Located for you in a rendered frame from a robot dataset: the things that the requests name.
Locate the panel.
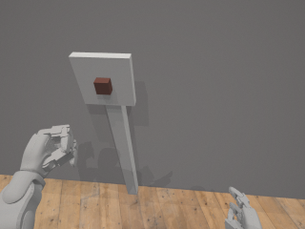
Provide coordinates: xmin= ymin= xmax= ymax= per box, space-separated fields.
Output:
xmin=69 ymin=52 xmax=138 ymax=195

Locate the left robot hand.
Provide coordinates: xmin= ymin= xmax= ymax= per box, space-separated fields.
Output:
xmin=20 ymin=124 xmax=79 ymax=179

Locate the button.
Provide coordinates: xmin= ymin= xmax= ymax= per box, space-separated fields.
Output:
xmin=93 ymin=77 xmax=112 ymax=95

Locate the robot left forearm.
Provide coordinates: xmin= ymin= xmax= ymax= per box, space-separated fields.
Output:
xmin=0 ymin=170 xmax=46 ymax=229

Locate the right robot hand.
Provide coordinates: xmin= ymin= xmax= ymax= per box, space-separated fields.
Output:
xmin=225 ymin=186 xmax=263 ymax=229

